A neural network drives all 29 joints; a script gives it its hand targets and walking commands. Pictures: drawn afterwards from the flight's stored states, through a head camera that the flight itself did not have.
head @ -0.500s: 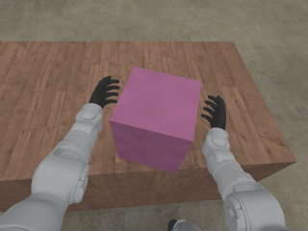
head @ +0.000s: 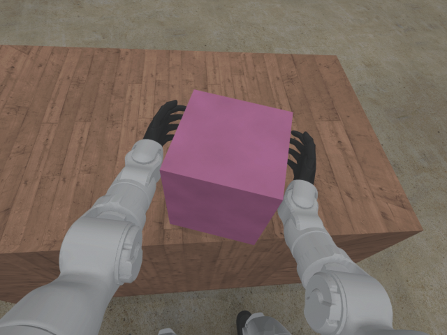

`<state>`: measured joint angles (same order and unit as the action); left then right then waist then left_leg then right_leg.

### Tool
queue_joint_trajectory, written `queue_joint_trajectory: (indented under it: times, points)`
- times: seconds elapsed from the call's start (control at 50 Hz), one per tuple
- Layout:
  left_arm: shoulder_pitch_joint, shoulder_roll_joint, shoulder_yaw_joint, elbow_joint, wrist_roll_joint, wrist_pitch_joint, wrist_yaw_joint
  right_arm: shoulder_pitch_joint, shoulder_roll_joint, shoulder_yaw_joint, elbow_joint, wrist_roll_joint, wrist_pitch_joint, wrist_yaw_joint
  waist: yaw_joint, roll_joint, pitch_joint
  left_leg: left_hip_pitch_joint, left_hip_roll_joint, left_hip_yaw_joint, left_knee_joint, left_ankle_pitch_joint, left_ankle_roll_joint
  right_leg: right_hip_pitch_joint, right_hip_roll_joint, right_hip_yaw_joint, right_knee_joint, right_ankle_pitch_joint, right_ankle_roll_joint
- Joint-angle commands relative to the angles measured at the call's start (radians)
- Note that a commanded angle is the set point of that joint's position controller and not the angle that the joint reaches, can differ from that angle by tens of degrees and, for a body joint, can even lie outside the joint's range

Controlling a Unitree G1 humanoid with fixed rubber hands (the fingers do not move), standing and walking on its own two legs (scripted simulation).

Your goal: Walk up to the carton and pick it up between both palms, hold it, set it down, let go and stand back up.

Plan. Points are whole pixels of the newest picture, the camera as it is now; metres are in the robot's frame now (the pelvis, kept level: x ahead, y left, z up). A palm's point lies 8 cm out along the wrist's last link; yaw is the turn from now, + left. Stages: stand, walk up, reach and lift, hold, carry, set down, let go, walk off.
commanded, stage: reach and lift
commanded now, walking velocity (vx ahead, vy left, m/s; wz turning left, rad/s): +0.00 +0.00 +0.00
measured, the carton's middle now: (226, 172) +0.41 -0.05 +0.00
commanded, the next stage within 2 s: none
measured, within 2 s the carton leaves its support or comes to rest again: leaves its support in 1.66 s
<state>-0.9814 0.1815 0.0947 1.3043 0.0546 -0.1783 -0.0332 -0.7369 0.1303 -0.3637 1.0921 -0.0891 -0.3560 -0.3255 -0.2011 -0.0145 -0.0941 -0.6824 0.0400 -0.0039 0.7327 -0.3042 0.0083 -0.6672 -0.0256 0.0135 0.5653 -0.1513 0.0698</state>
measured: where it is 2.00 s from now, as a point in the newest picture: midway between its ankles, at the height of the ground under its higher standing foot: outside the picture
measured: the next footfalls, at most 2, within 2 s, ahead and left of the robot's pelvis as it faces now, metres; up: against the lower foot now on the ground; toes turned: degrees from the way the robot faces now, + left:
none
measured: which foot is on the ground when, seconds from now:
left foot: down 0.00-1.00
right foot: down 0.00-1.00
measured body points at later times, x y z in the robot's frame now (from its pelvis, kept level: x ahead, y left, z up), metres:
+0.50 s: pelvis +0.04 -0.01 +0.03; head +0.12 +0.03 +0.47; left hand +0.48 +0.08 +0.05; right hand +0.37 -0.19 +0.04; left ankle +0.02 +0.11 -0.71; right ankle +0.07 -0.17 -0.71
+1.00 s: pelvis +0.03 -0.02 +0.03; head +0.12 +0.03 +0.47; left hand +0.48 +0.08 +0.05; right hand +0.37 -0.19 +0.04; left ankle +0.02 +0.11 -0.71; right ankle +0.07 -0.17 -0.71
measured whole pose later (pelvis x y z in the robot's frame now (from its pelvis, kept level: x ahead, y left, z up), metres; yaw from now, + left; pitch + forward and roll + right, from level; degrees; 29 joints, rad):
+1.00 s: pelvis +0.03 -0.02 +0.03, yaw +2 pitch +10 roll -2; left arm -0.81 0.05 0.38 1.05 0.49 -0.20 -0.15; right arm -0.55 0.22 -0.55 1.07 -0.33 -0.65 -0.34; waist -0.14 -0.08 0.01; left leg -0.37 0.05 -0.01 0.36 -0.17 -0.02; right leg -0.32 -0.03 -0.06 0.16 -0.01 0.03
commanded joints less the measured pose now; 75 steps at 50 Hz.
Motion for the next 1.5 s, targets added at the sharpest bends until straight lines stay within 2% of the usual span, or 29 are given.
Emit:
queue_joint_trajectory:
  times: [0.0,0.1,0.18,0.2,0.24,0.28,0.3,0.34,0.36,0.38,0.44,0.5,0.52,0.54,0.56,0.7,0.8,0.86,0.88,0.92,0.94,1.16,1.18,1.26,1.3,1.32,1.38,1.44,1.48]
  points:
    - [-0.426,-0.166,0.043,-0.125,0.116,-0.050,-0.023,-0.309,0.168,0.014,-0.025,-0.119,-0.067,0.038,-0.006,0.160,-0.489,0.287,-0.048,0.067,-0.124,0.134,-0.042,0.232,0.064,-0.116,-0.061,0.113,-0.056]
    - [-0.390,-0.364,0.121,-0.106,0.265,-0.080,-0.063,-0.287,0.333,-0.041,0.032,-0.261,-0.131,0.103,0.010,0.170,-0.458,0.346,-0.052,0.074,-0.173,0.206,-0.059,0.279,0.066,-0.133,-0.106,0.156,-0.059]
    - [-0.338,-0.593,0.130,-0.039,0.375,-0.104,-0.116,-0.273,0.526,-0.021,0.051,-0.373,-0.169,0.171,0.028,0.181,-0.442,0.436,-0.044,0.070,-0.213,0.295,-0.083,0.332,0.079,-0.158,-0.170,0.194,-0.065]
    - [-0.306,-0.629,0.131,-0.028,0.390,-0.111,-0.122,-0.259,0.545,-0.010,0.048,-0.386,-0.177,0.185,0.042,0.185,-0.431,0.451,-0.043,0.065,-0.222,0.327,-0.089,0.341,0.080,-0.160,-0.185,0.202,-0.067]
    - [-0.271,-0.644,0.141,-0.010,0.422,-0.119,-0.127,-0.234,0.552,-0.006,0.066,-0.412,-0.185,0.195,0.042,0.167,-0.405,0.493,-0.038,0.064,-0.240,0.381,-0.094,0.362,0.086,-0.169,-0.217,0.221,-0.069]
    - [-0.242,-0.650,0.140,-0.019,0.434,-0.121,-0.127,-0.212,0.561,0.013,0.080,-0.416,-0.187,0.196,0.048,0.155,-0.375,0.508,-0.036,0.064,-0.257,0.411,-0.094,0.392,0.084,-0.168,-0.241,0.242,-0.066]
    - [-0.232,-0.653,0.139,-0.027,0.440,-0.116,-0.128,-0.195,0.558,0.016,0.090,-0.416,-0.188,0.193,0.036,0.152,-0.363,0.521,-0.035,0.064,-0.272,0.414,-0.094,0.405,0.086,-0.171,-0.257,0.249,-0.065]
    - [-0.215,-0.661,0.130,-0.042,0.439,-0.117,-0.129,-0.187,0.570,0.030,0.087,-0.419,-0.198,0.185,0.037,0.120,-0.345,0.534,-0.037,0.071,-0.289,0.445,-0.093,0.444,0.086,-0.165,-0.278,0.293,-0.067]
    - [-0.205,-0.658,0.132,-0.044,0.445,-0.112,-0.132,-0.172,0.572,0.033,0.092,-0.419,-0.201,0.179,0.034,0.116,-0.340,0.538,-0.041,0.073,-0.299,0.443,-0.092,0.456,0.088,-0.166,-0.287,0.302,-0.061]
    - [-0.193,-0.655,0.127,-0.053,0.442,-0.110,-0.135,-0.176,0.569,0.042,0.086,-0.410,-0.210,0.174,0.047,0.117,-0.335,0.543,-0.041,0.077,-0.299,0.473,-0.092,0.471,0.084,-0.159,-0.292,0.335,-0.062]
    - [-0.164,-0.683,0.106,-0.105,0.445,-0.110,-0.139,-0.146,0.577,0.064,0.097,-0.402,-0.234,0.157,0.036,0.115,-0.336,0.563,-0.044,0.078,-0.305,0.548,-0.102,0.504,0.086,-0.162,-0.309,0.410,-0.060]
    - [-0.119,-0.676,0.126,-0.103,0.465,-0.094,-0.148,-0.139,0.573,0.085,0.104,-0.384,-0.252,0.142,0.059,0.112,-0.296,0.539,-0.048,0.083,-0.320,0.534,-0.090,0.538,0.075,-0.150,-0.319,0.455,-0.054]
    - [-0.115,-0.670,0.130,-0.107,0.466,-0.089,-0.152,-0.132,0.574,0.083,0.098,-0.386,-0.256,0.136,0.049,0.100,-0.283,0.523,-0.052,0.085,-0.328,0.514,-0.084,0.559,0.071,-0.152,-0.320,0.463,-0.051]
    - [-0.098,-0.675,0.133,-0.114,0.466,-0.083,-0.157,-0.127,0.579,0.092,0.089,-0.382,-0.260,0.130,0.058,0.092,-0.270,0.514,-0.055,0.093,-0.339,0.498,-0.078,0.579,0.067,-0.148,-0.319,0.475,-0.047]
    - [-0.093,-0.681,0.121,-0.125,0.464,-0.080,-0.161,-0.115,0.578,0.100,0.086,-0.381,-0.267,0.122,0.044,0.087,-0.272,0.507,-0.059,0.089,-0.345,0.496,-0.077,0.591,0.068,-0.153,-0.322,0.484,-0.044]
    - [-0.074,-0.691,0.118,-0.166,0.473,-0.050,-0.169,-0.105,0.579,0.131,0.066,-0.372,-0.284,0.087,0.063,0.083,-0.283,0.488,-0.060,0.100,-0.367,0.422,-0.058,0.590,0.055,-0.151,-0.342,0.432,-0.033]
    - [-0.096,-0.690,0.114,-0.188,0.474,-0.039,-0.170,-0.109,0.568,0.121,0.072,-0.369,-0.286,0.073,0.061,0.087,-0.296,0.493,-0.055,0.098,-0.380,0.386,-0.049,0.550,0.059,-0.165,-0.358,0.356,-0.034]
    - [-0.099,-0.698,0.107,-0.188,0.478,-0.030,-0.165,-0.124,0.568,0.110,0.073,-0.367,-0.282,0.074,0.073,0.116,-0.293,0.502,-0.048,0.099,-0.390,0.376,-0.049,0.529,0.061,-0.174,-0.360,0.317,-0.038]
    - [-0.112,-0.702,0.101,-0.204,0.471,-0.027,-0.165,-0.124,0.561,0.107,0.075,-0.364,-0.279,0.072,0.059,0.110,-0.297,0.501,-0.050,0.098,-0.387,0.381,-0.051,0.527,0.063,-0.178,-0.361,0.313,-0.043]
    - [-0.110,-0.717,0.092,-0.200,0.474,-0.024,-0.165,-0.129,0.567,0.109,0.076,-0.363,-0.283,0.071,0.061,0.120,-0.310,0.508,-0.047,0.096,-0.383,0.386,-0.055,0.520,0.062,-0.179,-0.360,0.309,-0.045]
    - [-0.109,-0.723,0.090,-0.205,0.476,-0.026,-0.164,-0.137,0.566,0.117,0.077,-0.357,-0.284,0.072,0.074,0.127,-0.309,0.507,-0.045,0.098,-0.383,0.401,-0.058,0.511,0.061,-0.176,-0.359,0.312,-0.047]
    - [-0.124,-0.742,0.067,-0.192,0.472,-0.022,-0.154,-0.167,0.556,0.125,0.095,-0.332,-0.285,0.078,0.069,0.155,-0.314,0.503,-0.036,0.089,-0.384,0.406,-0.063,0.481,0.069,-0.180,-0.359,0.294,-0.059]
    - [-0.137,-0.741,0.060,-0.206,0.468,-0.028,-0.154,-0.175,0.552,0.128,0.090,-0.334,-0.291,0.077,0.063,0.155,-0.332,0.503,-0.038,0.086,-0.378,0.424,-0.066,0.483,0.068,-0.177,-0.357,0.313,-0.063]
    - [-0.144,-0.754,0.048,-0.216,0.459,-0.044,-0.151,-0.196,0.562,0.156,0.080,-0.320,-0.307,0.075,0.083,0.140,-0.365,0.515,-0.046,0.089,-0.361,0.464,-0.073,0.486,0.066,-0.173,-0.355,0.344,-0.065]
    - [-0.172,-0.765,0.022,-0.231,0.448,-0.071,-0.148,-0.207,0.567,0.179,0.076,-0.318,-0.336,0.073,0.080,0.145,-0.399,0.526,-0.047,0.087,-0.348,0.500,-0.079,0.483,0.067,-0.176,-0.357,0.381,-0.066]
    - [-0.180,-0.765,0.027,-0.220,0.450,-0.080,-0.145,-0.212,0.573,0.175,0.085,-0.322,-0.343,0.071,0.076,0.147,-0.413,0.531,-0.050,0.087,-0.349,0.499,-0.079,0.479,0.070,-0.172,-0.364,0.377,-0.068]
    - [-0.188,-0.774,0.014,-0.220,0.448,-0.111,-0.133,-0.241,0.576,0.191,0.088,-0.319,-0.371,0.071,0.097,0.145,-0.447,0.540,-0.051,0.094,-0.341,0.519,-0.082,0.472,0.068,-0.170,-0.359,0.385,-0.070]
    - [-0.244,-0.773,-0.021,-0.240,0.430,-0.140,-0.124,-0.262,0.582,0.198,0.094,-0.316,-0.392,0.070,0.082,0.135,-0.468,0.544,-0.051,0.094,-0.334,0.506,-0.085,0.461,0.071,-0.174,-0.364,0.372,-0.074]
    - [-0.236,-0.781,-0.015,-0.230,0.431,-0.148,-0.117,-0.281,0.576,0.215,0.090,-0.304,-0.398,0.074,0.100,0.138,-0.462,0.547,-0.051,0.090,-0.343,0.499,-0.083,0.449,0.073,-0.174,-0.373,0.349,-0.073]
